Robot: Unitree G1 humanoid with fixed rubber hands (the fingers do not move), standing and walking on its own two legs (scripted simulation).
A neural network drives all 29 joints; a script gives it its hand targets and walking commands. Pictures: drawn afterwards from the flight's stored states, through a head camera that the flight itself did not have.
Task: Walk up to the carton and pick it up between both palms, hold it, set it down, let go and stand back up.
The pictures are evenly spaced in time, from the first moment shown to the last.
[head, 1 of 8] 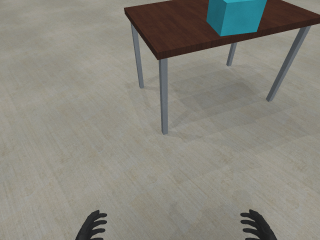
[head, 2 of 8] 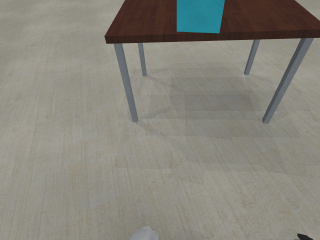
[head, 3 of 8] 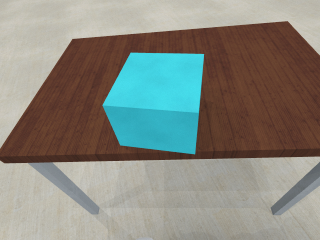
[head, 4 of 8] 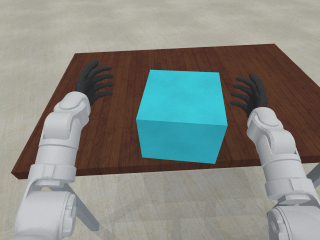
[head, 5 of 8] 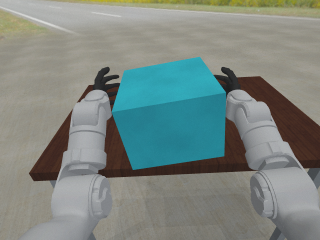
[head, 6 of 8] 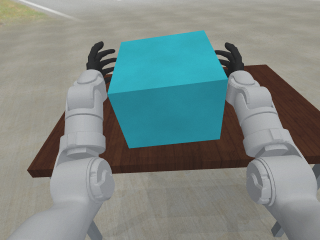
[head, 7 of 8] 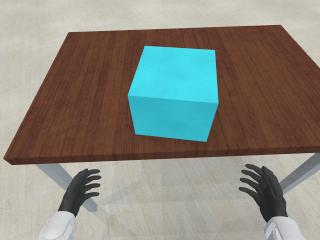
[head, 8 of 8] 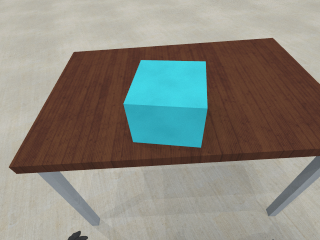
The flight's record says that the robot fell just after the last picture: no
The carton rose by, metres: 0.19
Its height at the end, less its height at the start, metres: +0.00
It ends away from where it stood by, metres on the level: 0.04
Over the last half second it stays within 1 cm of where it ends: yes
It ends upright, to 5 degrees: yes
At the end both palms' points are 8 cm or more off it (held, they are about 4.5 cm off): yes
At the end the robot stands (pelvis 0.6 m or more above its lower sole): yes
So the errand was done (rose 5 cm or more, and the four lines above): yes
